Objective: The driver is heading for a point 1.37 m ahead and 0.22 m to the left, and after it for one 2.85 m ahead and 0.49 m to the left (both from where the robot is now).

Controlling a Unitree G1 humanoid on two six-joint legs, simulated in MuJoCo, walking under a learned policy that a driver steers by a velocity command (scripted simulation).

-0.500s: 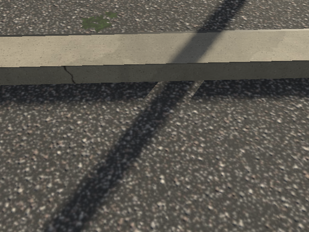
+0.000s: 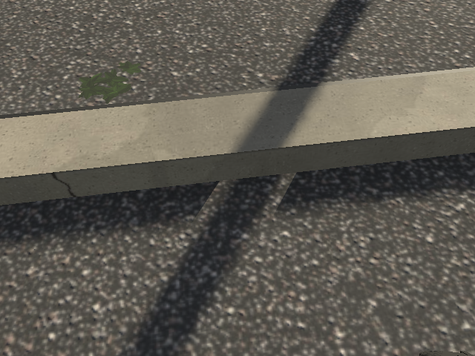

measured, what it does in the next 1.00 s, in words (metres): walks ahead: left foot, then right foot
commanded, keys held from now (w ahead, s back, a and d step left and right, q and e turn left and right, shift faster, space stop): no key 0.74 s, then w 0.26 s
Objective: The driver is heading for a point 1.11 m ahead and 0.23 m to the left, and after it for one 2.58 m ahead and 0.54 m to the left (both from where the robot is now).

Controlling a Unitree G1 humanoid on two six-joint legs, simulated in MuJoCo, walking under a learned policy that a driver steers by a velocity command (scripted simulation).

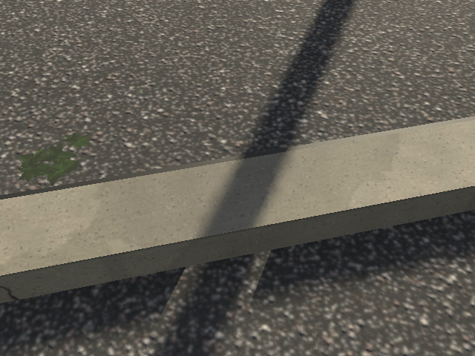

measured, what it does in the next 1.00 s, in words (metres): walks ahead: left foot, then right foot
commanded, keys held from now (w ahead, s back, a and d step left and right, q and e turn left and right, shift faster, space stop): w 0.66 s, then w+q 0.34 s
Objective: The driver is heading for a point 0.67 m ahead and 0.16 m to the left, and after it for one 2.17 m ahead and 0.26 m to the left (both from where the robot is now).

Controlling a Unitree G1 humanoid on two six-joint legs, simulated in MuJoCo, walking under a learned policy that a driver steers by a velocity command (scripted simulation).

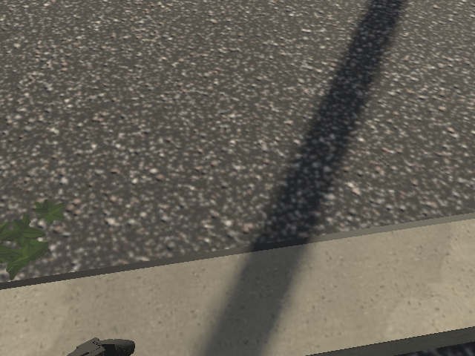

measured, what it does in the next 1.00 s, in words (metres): climbs, turning left: left foot 0.14 m higher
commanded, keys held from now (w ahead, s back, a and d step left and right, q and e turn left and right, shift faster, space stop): w+q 0.56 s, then w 0.08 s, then w+e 0.22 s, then e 0.14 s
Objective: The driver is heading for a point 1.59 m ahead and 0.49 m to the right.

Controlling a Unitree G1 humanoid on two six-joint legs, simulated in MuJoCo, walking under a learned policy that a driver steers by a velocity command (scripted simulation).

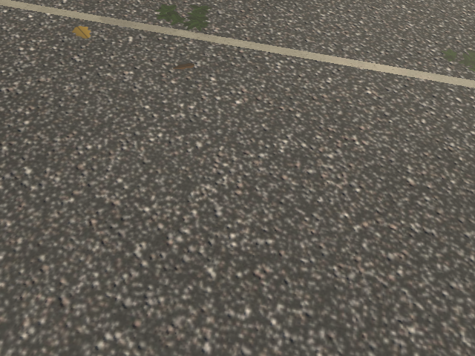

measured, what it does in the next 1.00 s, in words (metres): walks ahead, turning right: right foot, then left foot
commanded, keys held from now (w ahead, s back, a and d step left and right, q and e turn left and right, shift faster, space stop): e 0.76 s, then no key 0.24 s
